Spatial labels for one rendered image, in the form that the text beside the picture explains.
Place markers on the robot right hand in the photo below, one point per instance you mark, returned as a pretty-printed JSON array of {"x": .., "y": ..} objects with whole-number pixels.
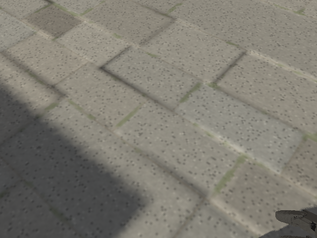
[{"x": 305, "y": 219}]

